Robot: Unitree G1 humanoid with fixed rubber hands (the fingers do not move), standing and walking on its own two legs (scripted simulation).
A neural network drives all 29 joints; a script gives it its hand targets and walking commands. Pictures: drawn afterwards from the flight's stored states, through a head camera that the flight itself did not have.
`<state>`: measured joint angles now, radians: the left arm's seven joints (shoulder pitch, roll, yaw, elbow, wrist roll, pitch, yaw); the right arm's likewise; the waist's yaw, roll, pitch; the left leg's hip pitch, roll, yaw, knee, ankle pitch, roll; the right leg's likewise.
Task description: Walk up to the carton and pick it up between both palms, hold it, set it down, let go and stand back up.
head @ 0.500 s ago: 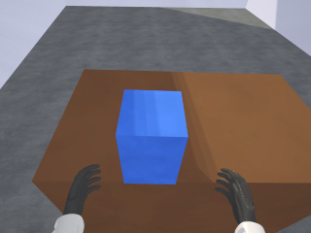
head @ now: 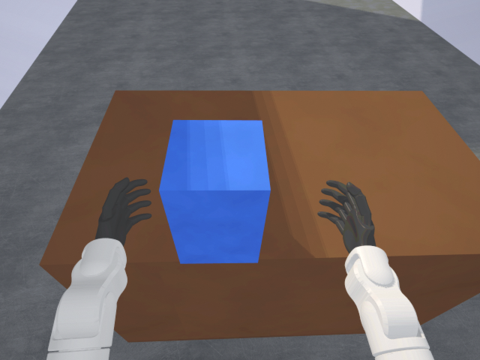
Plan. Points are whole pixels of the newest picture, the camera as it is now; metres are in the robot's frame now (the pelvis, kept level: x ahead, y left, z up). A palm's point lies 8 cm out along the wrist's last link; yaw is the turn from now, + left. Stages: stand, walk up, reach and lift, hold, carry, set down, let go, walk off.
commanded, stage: reach and lift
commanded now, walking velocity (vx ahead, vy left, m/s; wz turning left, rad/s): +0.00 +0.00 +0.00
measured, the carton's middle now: (218, 196) +0.39 +0.07 +0.03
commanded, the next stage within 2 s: none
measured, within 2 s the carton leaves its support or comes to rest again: neither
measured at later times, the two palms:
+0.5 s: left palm (113, 172) +0.34 +0.22 +0.14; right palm (348, 174) +0.36 -0.14 +0.14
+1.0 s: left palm (116, 137) +0.39 +0.22 +0.17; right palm (335, 143) +0.41 -0.12 +0.16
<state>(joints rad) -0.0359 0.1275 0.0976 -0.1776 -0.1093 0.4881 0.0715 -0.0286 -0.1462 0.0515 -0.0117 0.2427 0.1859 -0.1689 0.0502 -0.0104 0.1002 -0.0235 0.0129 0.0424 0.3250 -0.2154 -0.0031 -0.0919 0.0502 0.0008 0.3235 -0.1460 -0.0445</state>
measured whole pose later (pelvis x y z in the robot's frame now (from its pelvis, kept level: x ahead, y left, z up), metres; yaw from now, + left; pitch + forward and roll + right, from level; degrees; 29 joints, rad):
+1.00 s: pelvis +0.01 +0.01 +0.00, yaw +2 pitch -1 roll -1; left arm -0.65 0.21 0.22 0.22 -0.07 0.70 0.05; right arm -0.70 -0.23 0.10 0.45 0.41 0.38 -0.24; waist 0.00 0.00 0.04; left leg -0.11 0.01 0.01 0.37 -0.24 0.00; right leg -0.13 0.05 -0.02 0.30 -0.14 -0.04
